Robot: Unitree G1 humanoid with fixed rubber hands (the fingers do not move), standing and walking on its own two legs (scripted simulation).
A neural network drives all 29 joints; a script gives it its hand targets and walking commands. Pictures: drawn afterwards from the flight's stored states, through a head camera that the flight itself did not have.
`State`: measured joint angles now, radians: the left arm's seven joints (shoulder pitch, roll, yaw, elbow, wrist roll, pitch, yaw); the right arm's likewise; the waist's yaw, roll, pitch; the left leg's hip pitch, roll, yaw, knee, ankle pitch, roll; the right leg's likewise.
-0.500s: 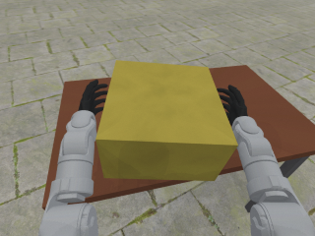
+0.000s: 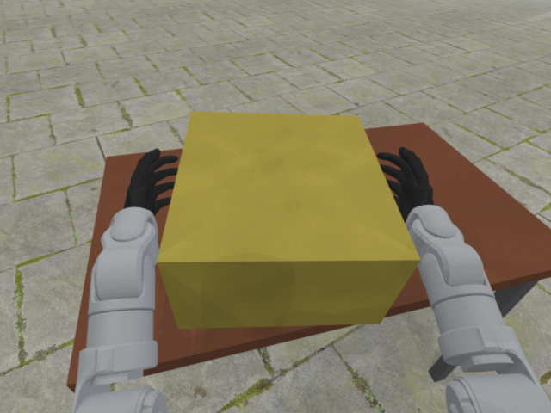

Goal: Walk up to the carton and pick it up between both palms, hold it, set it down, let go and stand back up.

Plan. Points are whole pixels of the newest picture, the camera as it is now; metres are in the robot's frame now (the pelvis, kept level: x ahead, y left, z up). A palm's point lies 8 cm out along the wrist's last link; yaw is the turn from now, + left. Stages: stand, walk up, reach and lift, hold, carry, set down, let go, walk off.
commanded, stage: reach and lift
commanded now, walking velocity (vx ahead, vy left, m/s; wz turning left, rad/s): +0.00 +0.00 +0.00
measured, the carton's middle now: (278, 210) +0.39 -0.01 +0.13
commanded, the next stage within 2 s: hold in 0.06 s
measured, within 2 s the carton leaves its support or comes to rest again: neither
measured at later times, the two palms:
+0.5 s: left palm (145, 195) +0.35 +0.17 +0.19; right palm (423, 193) +0.35 -0.20 +0.19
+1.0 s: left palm (133, 190) +0.35 +0.18 +0.20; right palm (419, 188) +0.35 -0.19 +0.20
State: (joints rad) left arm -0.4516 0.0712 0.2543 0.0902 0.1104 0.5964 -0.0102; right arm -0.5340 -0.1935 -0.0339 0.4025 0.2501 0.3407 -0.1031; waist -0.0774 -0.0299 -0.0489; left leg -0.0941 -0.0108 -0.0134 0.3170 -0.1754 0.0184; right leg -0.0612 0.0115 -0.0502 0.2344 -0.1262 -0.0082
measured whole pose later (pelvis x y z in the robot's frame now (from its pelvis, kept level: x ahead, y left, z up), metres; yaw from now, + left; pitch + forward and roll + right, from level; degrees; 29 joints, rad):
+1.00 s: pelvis -0.01 +0.00 +0.00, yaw +0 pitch -3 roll -1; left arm -0.58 0.10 0.29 0.14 0.13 0.70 -0.03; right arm -0.66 -0.20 -0.06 0.47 0.26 0.43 -0.10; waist -0.07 -0.02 -0.08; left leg -0.11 -0.02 -0.01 0.30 -0.14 0.02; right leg -0.09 0.01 -0.04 0.24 -0.11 -0.01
